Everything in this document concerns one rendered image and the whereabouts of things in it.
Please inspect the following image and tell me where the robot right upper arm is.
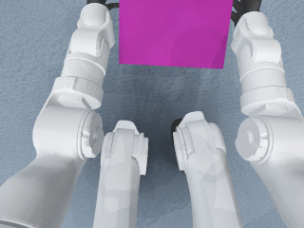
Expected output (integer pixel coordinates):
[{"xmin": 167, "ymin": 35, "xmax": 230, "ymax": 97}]
[{"xmin": 235, "ymin": 114, "xmax": 304, "ymax": 228}]

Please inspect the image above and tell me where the robot right shin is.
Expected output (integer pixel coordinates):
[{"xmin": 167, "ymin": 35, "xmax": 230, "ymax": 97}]
[{"xmin": 179, "ymin": 111, "xmax": 227, "ymax": 171}]

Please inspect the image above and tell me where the robot left upper arm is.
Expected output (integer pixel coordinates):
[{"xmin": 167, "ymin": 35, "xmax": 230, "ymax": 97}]
[{"xmin": 0, "ymin": 105, "xmax": 105, "ymax": 228}]

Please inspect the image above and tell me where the left robot hand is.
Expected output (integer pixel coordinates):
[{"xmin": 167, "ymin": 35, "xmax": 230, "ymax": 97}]
[{"xmin": 86, "ymin": 0, "xmax": 120, "ymax": 10}]

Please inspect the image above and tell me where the robot shin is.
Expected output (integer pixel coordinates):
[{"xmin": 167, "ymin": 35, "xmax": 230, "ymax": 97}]
[
  {"xmin": 179, "ymin": 111, "xmax": 227, "ymax": 171},
  {"xmin": 100, "ymin": 120, "xmax": 140, "ymax": 166}
]

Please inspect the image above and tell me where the carton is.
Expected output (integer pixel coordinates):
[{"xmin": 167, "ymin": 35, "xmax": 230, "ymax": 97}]
[{"xmin": 119, "ymin": 0, "xmax": 234, "ymax": 69}]

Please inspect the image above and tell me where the right robot hand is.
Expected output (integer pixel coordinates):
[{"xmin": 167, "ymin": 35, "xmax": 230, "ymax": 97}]
[{"xmin": 231, "ymin": 0, "xmax": 262, "ymax": 27}]

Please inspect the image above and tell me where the left robot forearm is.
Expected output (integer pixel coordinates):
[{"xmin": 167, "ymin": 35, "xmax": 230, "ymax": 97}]
[{"xmin": 32, "ymin": 3, "xmax": 116, "ymax": 146}]

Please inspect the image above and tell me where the robot left shin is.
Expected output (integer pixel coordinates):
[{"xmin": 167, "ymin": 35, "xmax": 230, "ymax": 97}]
[{"xmin": 100, "ymin": 120, "xmax": 140, "ymax": 166}]

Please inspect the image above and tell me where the right robot forearm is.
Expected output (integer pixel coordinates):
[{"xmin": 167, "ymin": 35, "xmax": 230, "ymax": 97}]
[{"xmin": 231, "ymin": 11, "xmax": 304, "ymax": 122}]

